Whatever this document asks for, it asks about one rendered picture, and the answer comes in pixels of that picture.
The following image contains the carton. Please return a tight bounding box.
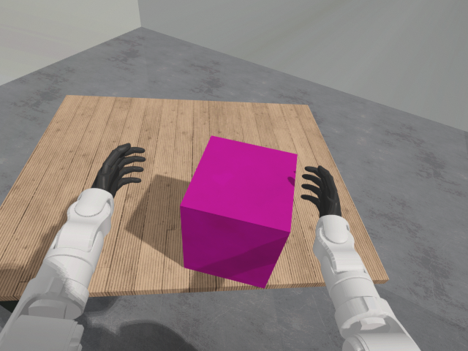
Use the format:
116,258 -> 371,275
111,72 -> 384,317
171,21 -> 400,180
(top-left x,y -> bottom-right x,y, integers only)
180,136 -> 298,288

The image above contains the right robot upper arm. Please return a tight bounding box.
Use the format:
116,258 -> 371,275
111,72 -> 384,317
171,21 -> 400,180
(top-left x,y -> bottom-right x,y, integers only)
342,333 -> 419,351

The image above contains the left robot hand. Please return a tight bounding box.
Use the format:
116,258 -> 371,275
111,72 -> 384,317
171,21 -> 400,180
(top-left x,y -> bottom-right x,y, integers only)
91,143 -> 146,198

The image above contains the right robot hand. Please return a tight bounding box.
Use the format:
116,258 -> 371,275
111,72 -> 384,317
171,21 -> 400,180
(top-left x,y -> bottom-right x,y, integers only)
301,165 -> 341,217

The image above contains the left robot upper arm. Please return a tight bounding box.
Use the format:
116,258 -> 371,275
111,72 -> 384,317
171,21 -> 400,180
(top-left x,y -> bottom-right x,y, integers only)
0,315 -> 84,351

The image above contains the robot left forearm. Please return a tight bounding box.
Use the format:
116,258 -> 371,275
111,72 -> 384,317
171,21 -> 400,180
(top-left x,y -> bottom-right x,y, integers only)
0,188 -> 114,349

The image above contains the robot right forearm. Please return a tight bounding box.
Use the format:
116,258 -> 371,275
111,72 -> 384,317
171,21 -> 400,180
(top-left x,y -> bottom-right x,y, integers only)
313,215 -> 420,351

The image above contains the table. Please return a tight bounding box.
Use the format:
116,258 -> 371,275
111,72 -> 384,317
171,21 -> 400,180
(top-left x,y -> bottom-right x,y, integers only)
0,95 -> 389,313

